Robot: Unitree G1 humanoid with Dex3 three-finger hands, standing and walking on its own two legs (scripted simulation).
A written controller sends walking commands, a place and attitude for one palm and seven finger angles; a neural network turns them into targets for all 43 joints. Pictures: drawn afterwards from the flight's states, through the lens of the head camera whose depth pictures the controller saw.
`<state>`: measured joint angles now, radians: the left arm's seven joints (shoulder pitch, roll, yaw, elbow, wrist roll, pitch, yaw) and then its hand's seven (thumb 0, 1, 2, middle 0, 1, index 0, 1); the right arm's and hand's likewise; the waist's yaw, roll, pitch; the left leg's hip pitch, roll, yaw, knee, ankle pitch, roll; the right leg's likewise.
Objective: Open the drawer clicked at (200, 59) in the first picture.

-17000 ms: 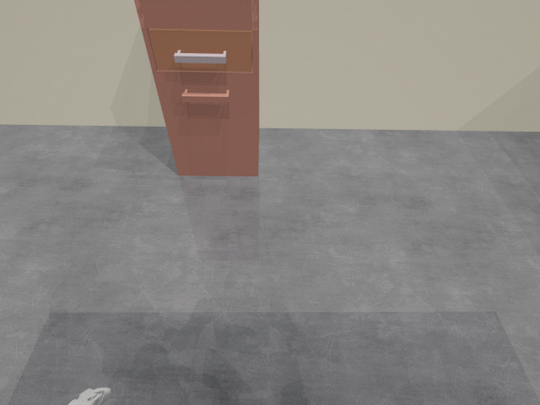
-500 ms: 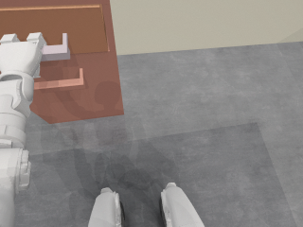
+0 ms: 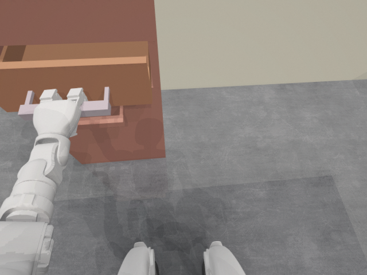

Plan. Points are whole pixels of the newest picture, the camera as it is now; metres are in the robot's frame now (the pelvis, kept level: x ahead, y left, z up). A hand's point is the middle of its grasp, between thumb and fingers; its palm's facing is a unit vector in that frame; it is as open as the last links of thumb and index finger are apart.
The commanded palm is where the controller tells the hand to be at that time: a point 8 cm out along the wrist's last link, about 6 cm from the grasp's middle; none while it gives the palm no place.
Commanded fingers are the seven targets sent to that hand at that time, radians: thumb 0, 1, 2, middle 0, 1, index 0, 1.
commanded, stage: pull the drawer open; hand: left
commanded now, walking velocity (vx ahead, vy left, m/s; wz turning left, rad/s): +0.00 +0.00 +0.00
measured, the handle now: (68, 101) +0.51 +0.27 -0.01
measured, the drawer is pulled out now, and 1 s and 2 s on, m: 0.06 0.17 0.28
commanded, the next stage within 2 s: none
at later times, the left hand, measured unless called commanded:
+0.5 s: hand (67, 147) +0.40 +0.25 -0.03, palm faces -0.05 -0.04 -1.00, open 6.2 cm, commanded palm +0.36 +0.25 +0.02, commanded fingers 0.00 0.90 0.90 -0.40 -1.35 -0.40 -1.35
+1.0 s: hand (65, 170) +0.34 +0.25 -0.03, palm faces -0.03 -0.04 -1.00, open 6.2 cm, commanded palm +0.31 +0.25 +0.02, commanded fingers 0.00 0.90 0.90 -0.40 -1.35 -0.40 -1.35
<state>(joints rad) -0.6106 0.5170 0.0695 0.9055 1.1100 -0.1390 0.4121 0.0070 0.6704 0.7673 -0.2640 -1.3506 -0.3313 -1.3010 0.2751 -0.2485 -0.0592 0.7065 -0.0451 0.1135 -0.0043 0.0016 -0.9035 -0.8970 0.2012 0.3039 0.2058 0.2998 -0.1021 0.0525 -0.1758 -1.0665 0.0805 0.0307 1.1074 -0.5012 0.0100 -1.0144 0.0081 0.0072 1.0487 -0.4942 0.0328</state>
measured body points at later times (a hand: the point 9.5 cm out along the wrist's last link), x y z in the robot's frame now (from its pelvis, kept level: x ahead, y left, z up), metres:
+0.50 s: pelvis -0.01 -0.01 +0.01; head +0.11 -0.01 +0.44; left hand +0.39 +0.25 +0.03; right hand +0.06 -0.28 -0.13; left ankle +0.00 +0.11 -0.65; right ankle -0.01 -0.15 -0.65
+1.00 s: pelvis +0.00 -0.01 +0.01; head +0.10 -0.01 +0.45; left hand +0.34 +0.25 +0.03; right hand +0.10 -0.27 -0.12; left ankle +0.00 +0.11 -0.65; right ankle -0.01 -0.15 -0.65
